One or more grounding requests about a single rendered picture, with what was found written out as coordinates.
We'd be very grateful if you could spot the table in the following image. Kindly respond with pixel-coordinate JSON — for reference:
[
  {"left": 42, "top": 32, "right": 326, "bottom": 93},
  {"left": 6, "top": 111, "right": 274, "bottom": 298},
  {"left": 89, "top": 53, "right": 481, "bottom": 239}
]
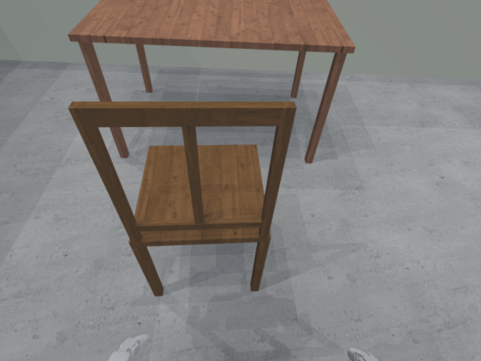
[{"left": 68, "top": 0, "right": 355, "bottom": 163}]

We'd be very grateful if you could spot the chair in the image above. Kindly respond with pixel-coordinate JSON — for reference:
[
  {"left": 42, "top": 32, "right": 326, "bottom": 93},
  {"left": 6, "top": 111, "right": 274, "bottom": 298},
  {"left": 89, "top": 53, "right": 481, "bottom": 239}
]
[{"left": 68, "top": 102, "right": 296, "bottom": 296}]

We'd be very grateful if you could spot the left robot hand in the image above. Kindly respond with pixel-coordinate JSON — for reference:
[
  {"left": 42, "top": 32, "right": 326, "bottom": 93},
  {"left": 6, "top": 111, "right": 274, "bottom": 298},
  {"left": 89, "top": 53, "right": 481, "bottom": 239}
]
[{"left": 107, "top": 334, "right": 150, "bottom": 361}]

